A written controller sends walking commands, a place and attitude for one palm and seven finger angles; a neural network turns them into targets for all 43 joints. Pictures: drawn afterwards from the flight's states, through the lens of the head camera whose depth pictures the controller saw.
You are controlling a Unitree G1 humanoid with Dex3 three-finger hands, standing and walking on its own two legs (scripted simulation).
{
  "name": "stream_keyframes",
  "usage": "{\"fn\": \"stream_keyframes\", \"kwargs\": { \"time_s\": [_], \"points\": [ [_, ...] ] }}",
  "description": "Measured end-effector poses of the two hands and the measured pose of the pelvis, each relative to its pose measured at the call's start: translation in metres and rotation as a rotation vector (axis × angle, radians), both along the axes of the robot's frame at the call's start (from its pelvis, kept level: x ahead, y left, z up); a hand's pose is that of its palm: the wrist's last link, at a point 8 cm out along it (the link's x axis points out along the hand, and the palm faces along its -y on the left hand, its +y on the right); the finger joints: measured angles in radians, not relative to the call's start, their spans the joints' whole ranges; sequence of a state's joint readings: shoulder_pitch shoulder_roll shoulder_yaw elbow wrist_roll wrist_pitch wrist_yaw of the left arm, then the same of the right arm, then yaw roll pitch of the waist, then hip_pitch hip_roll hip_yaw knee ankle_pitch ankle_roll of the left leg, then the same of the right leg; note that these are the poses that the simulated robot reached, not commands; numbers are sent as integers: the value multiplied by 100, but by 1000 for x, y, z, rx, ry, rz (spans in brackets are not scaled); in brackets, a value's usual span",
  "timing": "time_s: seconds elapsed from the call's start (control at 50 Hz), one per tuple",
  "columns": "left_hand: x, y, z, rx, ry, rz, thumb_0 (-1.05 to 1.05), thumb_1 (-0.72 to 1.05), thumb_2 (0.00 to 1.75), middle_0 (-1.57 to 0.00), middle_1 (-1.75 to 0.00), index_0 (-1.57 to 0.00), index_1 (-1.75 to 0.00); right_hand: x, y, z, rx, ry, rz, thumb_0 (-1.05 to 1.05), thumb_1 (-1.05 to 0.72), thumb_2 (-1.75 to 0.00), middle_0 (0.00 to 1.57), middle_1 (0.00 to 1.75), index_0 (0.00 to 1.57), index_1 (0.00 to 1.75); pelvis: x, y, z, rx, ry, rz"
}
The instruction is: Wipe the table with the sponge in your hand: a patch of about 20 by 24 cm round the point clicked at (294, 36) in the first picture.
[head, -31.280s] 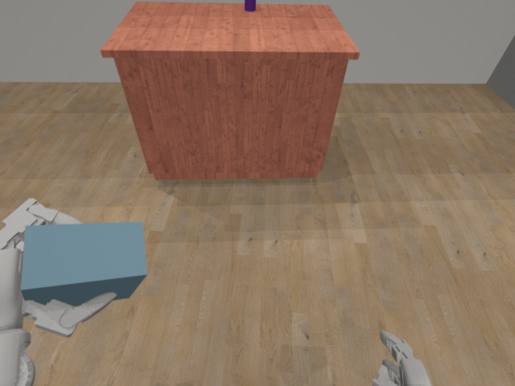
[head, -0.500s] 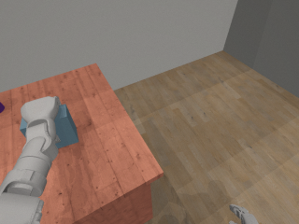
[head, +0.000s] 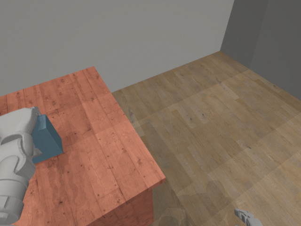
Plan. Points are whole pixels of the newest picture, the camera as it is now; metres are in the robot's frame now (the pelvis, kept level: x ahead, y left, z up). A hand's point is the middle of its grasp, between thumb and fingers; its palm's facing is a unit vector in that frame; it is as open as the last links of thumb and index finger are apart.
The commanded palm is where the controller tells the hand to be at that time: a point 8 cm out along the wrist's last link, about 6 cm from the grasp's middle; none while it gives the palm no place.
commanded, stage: slide back across to the first lane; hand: left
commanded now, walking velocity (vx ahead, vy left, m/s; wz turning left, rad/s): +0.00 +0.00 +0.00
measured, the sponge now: (35, 145) +0.31 +0.36 +0.03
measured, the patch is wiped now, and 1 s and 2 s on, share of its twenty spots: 1.00 1.00 1.00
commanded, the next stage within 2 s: wipe back along the first lane in 0.18 s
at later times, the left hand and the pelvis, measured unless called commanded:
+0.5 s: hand (15, 144) +0.29 +0.39 +0.07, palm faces -0.05 -0.03 -1.00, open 10.5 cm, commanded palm +0.25 +0.37 +0.11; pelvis +0.00 +0.01 +0.00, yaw +1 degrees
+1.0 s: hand (18, 160) +0.25 +0.35 +0.06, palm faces +0.01 -0.05 -1.00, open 10.5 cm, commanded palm +0.20 +0.34 +0.10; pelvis +0.00 +0.01 +0.00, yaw +1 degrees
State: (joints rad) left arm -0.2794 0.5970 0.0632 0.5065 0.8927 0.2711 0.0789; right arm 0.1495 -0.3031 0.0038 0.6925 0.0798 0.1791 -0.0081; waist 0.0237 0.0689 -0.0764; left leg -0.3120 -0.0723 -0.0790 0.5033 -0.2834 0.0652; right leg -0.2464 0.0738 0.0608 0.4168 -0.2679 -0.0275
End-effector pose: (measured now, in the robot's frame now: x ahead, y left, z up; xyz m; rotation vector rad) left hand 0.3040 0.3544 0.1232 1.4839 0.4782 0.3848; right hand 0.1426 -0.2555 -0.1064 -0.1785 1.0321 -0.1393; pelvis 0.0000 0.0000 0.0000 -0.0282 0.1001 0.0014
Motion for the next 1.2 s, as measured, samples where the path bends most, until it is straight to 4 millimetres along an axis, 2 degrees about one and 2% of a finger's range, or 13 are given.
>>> {"fn": "stream_keyframes", "kwargs": {
  "time_s": [0.2,0.36,0.54,0.64,1.02,1.2],
  "points": [
    [-15,22,0,-1,26,3,1,-53,104,-67,-132,-70,-131,32,16,9,-15,-57,64,1,-91,-90,20,30,20,30,0,3,0,-4,1,21],
    [-20,30,-1,10,32,-12,1,-53,104,-67,-132,-70,-131,32,23,7,-12,-43,77,1,-91,-90,20,30,20,30,0,7,0,-6,10,27],
    [-33,23,-3,22,-9,-23,1,-53,104,-67,-132,-70,-131,20,26,-1,12,-13,61,1,-91,-90,20,30,20,30,1,13,0,-8,11,23],
    [-42,18,-3,16,-26,-14,1,-53,104,-66,-133,-70,-131,20,29,0,22,-22,63,1,-91,-90,20,30,20,30,0,14,0,-7,1,21],
    [-77,-10,-5,9,-58,-3,1,-52,104,-65,-134,-69,-132,54,43,15,60,-156,121,1,-91,-90,20,30,20,30,-4,9,0,0,-34,21],
    [-91,-21,-5,2,-57,11,0,-52,104,-65,-134,-68,-133,62,39,18,64,-182,132,1,-91,-90,20,30,20,30,-2,1,0,4,-49,17]
  ]
}}
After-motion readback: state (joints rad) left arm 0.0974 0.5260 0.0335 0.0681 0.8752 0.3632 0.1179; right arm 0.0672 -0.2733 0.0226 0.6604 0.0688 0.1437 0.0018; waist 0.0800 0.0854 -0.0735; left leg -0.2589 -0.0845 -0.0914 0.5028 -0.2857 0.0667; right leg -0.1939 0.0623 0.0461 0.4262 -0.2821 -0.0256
